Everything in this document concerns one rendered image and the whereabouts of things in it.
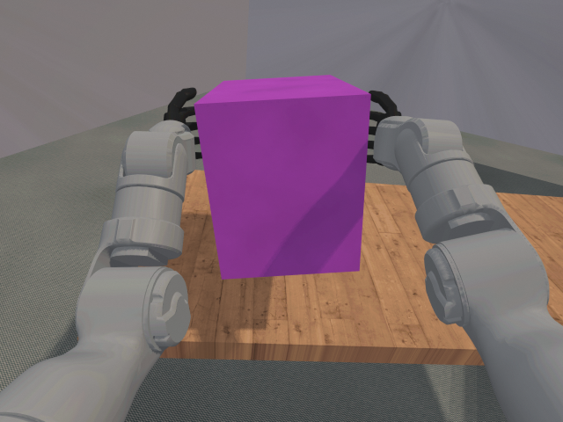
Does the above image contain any left robot forearm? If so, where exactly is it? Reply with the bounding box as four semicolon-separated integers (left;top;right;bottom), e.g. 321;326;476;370
75;120;196;335

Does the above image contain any right robot hand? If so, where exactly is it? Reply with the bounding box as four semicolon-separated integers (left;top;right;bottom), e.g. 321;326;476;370
367;91;401;166

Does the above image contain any table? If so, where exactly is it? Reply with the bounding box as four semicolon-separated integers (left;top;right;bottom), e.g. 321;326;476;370
77;170;563;366

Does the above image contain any right robot upper arm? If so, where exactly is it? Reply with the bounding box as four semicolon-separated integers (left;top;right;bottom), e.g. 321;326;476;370
424;228;563;422

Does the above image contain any right robot forearm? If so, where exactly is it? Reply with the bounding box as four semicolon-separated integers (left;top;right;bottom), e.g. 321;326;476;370
373;116;550;304

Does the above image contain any left robot hand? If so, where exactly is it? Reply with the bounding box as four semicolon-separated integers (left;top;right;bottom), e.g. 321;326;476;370
164;88;202;159

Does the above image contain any left robot upper arm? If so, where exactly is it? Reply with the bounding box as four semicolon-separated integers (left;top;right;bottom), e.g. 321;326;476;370
0;266;191;422

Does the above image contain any carton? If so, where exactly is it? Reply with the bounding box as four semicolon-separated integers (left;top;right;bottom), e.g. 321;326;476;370
194;75;371;280

